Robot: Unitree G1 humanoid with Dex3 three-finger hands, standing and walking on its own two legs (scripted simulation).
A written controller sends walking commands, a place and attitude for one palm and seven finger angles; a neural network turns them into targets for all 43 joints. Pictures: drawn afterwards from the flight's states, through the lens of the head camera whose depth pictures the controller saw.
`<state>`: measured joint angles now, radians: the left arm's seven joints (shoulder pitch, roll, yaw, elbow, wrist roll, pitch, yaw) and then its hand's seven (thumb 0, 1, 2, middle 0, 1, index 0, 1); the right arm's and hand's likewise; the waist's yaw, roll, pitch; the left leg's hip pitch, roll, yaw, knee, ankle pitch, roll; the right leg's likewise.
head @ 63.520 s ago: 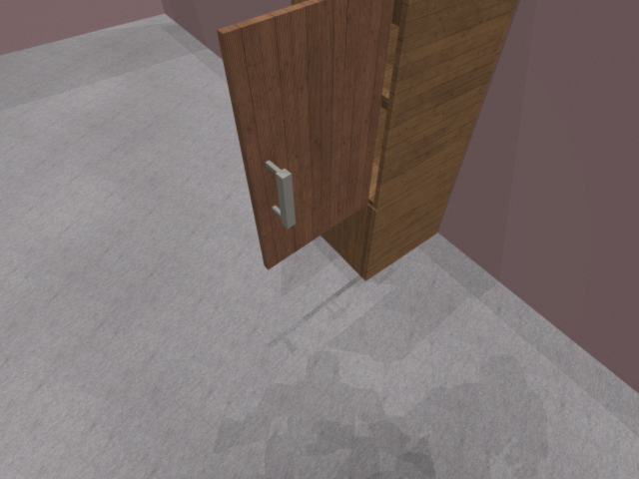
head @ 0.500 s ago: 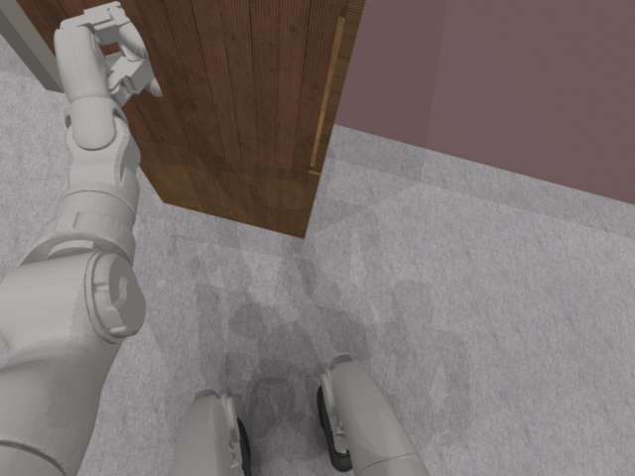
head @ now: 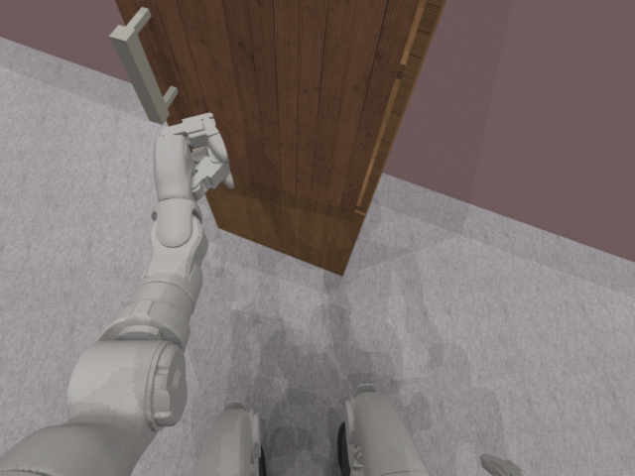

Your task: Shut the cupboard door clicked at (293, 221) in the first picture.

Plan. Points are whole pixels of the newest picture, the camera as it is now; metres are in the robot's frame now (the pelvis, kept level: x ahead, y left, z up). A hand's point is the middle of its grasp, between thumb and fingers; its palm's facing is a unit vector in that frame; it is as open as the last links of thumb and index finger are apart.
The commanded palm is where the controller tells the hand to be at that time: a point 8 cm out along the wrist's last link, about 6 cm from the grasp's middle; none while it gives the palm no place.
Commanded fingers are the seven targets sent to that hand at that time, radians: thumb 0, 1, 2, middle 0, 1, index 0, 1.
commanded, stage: draw the hand back to the body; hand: left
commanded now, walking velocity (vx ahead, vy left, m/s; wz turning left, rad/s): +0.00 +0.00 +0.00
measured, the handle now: (151, 69) +0.66 +0.18 +0.04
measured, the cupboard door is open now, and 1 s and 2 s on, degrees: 4 4 4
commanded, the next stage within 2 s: step back with the hand held close in 1.68 s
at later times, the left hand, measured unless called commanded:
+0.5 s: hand (149, 186) +0.41 +0.14 +0.12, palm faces +0.08 -1.00 -0.04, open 3.1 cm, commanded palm +0.36 +0.19 +0.13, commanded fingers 0.00 0.90 0.90 -1.27 -1.47 -1.27 -1.47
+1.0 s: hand out of the picture +0.30 +0.22 +0.21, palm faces +0.30 -0.90 -0.31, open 3.9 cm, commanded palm +0.25 +0.26 +0.23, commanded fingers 0.00 0.90 0.90 -0.58 -0.72 -0.58 -0.72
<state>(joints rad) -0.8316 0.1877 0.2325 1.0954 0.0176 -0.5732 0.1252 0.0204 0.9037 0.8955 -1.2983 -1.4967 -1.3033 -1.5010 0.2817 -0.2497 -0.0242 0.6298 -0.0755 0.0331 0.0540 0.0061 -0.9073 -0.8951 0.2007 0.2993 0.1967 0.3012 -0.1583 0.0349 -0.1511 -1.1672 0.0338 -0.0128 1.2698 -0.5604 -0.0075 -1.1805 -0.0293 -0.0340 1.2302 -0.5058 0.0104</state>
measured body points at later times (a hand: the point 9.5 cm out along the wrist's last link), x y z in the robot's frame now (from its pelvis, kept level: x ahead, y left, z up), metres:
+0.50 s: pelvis +0.01 -0.01 +0.06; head +0.09 -0.01 +0.50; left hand +0.40 +0.19 +0.13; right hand +0.08 -0.26 -0.07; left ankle +0.01 +0.12 -0.62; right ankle +0.03 -0.13 -0.62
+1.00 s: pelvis +0.04 +0.00 +0.12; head +0.04 -0.03 +0.56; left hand +0.28 +0.27 +0.23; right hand +0.25 -0.20 +0.03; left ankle +0.01 +0.12 -0.62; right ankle +0.03 -0.13 -0.62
